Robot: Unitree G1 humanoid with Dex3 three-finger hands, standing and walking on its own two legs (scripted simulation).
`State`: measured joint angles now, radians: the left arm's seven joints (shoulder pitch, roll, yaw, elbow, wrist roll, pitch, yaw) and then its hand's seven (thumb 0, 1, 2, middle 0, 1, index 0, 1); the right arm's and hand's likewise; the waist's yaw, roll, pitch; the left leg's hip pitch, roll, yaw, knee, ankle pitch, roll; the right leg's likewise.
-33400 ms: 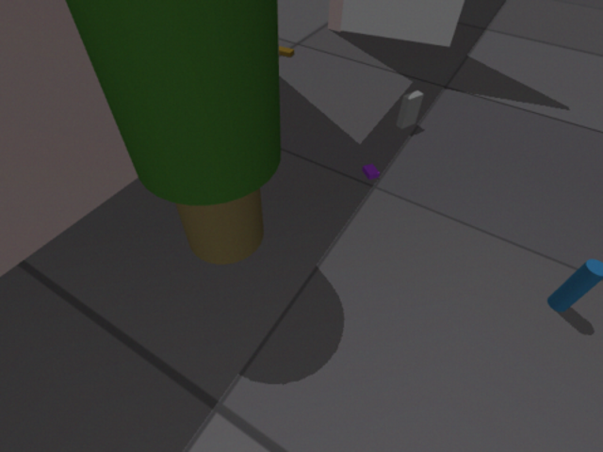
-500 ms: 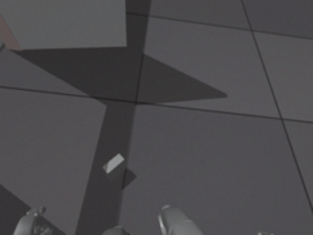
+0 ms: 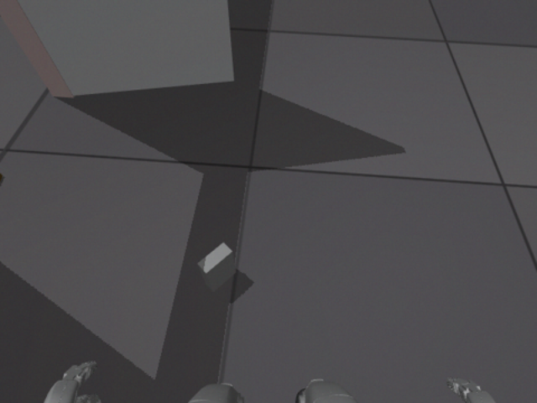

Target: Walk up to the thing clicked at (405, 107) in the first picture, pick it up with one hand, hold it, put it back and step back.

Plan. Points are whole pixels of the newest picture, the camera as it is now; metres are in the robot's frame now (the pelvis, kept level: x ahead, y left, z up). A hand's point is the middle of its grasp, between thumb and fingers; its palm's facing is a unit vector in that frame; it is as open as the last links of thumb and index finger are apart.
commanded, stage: step back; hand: left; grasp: from the side
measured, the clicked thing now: (218, 268) +0.57 +0.16 -0.67
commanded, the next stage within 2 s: none
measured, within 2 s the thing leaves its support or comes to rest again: neither
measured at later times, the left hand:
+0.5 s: hand out of the picture -0.05 +0.25 -0.16, palm faces -0.06 -0.92 -0.39, open 7.4 cm
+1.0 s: hand out of the picture -0.19 +0.24 -0.15, palm faces -0.01 -0.93 -0.37, open 7.4 cm
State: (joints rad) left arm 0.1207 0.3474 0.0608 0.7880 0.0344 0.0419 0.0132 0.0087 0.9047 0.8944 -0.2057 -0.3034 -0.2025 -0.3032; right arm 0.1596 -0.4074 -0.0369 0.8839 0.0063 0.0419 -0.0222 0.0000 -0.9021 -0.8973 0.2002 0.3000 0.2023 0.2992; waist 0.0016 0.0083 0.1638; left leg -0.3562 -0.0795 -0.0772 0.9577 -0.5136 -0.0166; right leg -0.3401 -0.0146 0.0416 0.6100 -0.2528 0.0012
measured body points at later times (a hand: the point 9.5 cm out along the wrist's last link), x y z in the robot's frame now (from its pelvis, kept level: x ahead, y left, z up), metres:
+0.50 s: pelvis -0.15 -0.02 -0.01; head -0.10 -0.02 +0.43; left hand -0.05 +0.30 -0.13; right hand -0.03 -0.34 -0.11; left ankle -0.05 +0.11 -0.73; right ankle -0.17 -0.16 -0.73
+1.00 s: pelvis -0.32 -0.03 +0.00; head -0.26 -0.01 +0.44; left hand -0.19 +0.28 -0.12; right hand -0.23 -0.35 -0.11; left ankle -0.25 +0.09 -0.73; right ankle -0.35 -0.18 -0.65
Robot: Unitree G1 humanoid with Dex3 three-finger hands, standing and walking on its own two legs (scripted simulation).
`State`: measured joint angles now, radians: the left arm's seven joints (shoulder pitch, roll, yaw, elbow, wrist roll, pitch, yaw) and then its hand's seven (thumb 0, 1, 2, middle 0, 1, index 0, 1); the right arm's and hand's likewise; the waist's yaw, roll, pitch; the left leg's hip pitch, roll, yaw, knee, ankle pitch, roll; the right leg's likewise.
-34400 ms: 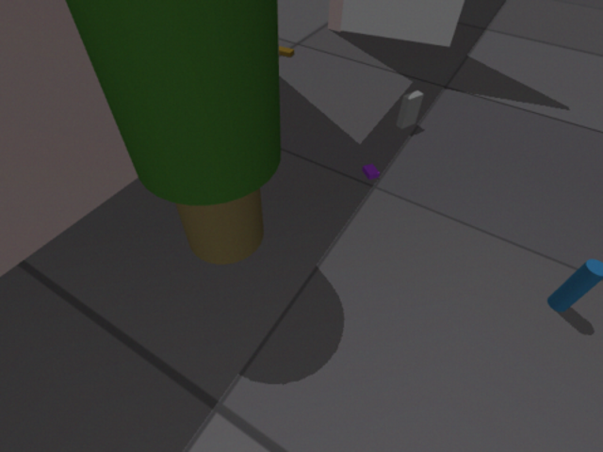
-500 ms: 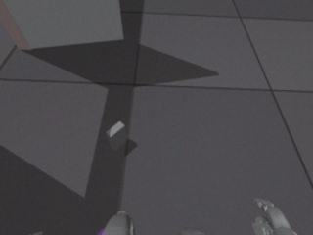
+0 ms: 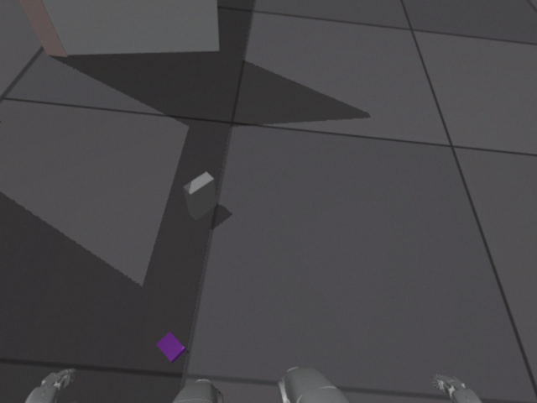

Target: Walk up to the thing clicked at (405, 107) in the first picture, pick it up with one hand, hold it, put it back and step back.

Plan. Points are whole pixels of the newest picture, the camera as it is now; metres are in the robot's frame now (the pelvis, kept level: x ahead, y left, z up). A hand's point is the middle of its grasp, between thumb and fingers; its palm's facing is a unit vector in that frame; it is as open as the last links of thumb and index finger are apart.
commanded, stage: step back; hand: left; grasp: from the side
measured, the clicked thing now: (200, 196) +0.89 +0.19 -0.66
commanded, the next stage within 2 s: stand in 1.32 s
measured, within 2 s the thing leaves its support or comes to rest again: neither
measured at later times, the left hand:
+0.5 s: hand out of the picture -0.09 +0.26 -0.14, palm faces +0.07 -0.91 -0.41, open 7.4 cm
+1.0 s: hand out of the picture -0.10 +0.24 -0.15, palm faces +0.08 -0.94 -0.33, open 7.4 cm
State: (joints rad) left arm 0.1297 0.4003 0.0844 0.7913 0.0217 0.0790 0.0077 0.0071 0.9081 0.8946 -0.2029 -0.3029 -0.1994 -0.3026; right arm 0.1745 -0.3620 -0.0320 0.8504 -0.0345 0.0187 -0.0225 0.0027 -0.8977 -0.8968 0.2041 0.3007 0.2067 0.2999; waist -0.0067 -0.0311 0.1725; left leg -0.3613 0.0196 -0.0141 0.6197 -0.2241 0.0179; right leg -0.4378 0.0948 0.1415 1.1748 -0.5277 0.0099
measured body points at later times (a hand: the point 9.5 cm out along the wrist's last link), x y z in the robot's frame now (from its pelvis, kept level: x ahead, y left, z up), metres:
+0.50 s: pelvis -0.15 -0.03 -0.01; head -0.14 -0.03 +0.44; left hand -0.09 +0.30 -0.12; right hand -0.08 -0.34 -0.13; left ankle -0.16 +0.08 -0.73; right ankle -0.10 -0.16 -0.71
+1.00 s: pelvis -0.14 -0.03 +0.00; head -0.14 -0.02 +0.45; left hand -0.10 +0.29 -0.13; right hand -0.06 -0.33 -0.12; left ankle -0.14 +0.09 -0.73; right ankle -0.11 -0.16 -0.72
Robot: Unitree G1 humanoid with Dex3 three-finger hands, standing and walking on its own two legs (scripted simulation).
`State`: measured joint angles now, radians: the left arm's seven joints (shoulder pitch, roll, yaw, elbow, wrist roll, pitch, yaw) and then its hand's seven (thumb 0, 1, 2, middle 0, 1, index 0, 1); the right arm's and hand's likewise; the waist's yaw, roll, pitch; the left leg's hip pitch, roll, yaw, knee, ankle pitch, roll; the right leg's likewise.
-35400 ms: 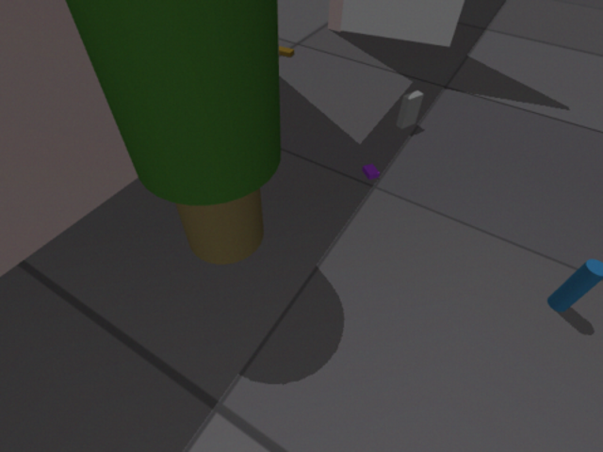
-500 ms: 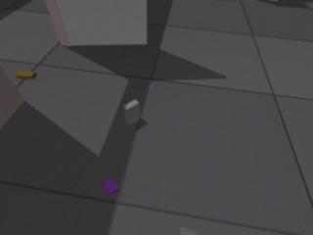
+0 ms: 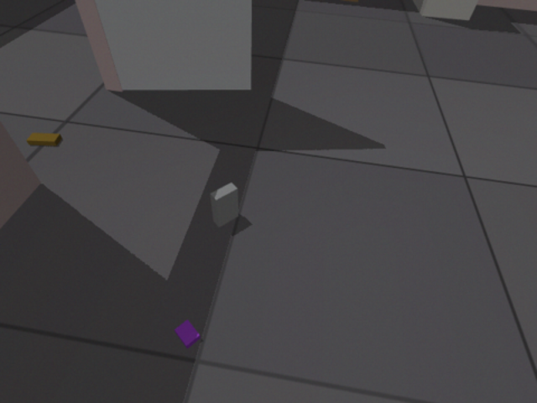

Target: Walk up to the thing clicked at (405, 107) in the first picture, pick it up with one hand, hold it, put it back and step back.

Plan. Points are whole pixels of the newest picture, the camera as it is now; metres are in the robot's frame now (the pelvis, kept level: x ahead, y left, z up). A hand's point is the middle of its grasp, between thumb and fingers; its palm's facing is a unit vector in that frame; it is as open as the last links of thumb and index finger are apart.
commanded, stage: step back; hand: left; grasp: from the side
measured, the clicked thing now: (225, 205) +1.05 +0.14 -0.67
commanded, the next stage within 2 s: stand in 0.32 s
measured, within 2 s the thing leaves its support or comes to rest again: neither
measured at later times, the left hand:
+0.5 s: hand out of the picture +0.13 +0.24 -0.13, palm faces -0.02 -0.94 -0.34, open 7.4 cm
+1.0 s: hand out of the picture +0.07 +0.23 -0.14, palm faces -0.05 -0.94 -0.35, open 7.4 cm
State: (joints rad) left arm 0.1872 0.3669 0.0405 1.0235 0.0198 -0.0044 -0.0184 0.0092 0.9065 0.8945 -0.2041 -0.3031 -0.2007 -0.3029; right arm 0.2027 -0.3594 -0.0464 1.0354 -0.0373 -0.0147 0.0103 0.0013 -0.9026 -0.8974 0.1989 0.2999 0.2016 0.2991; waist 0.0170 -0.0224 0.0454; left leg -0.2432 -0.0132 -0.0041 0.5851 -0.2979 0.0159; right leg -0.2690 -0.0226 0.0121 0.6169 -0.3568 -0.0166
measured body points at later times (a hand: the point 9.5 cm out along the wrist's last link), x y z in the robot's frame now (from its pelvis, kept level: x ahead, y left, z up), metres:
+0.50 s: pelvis +0.02 +0.00 +0.02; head +0.03 +0.00 +0.47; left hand +0.14 +0.29 -0.11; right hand +0.13 -0.30 -0.11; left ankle +0.01 +0.11 -0.73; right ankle +0.02 -0.14 -0.73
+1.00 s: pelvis +0.00 -0.02 +0.02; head +0.02 -0.02 +0.47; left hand +0.08 +0.28 -0.11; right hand +0.06 -0.32 -0.12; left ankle +0.01 +0.11 -0.73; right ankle +0.02 -0.14 -0.73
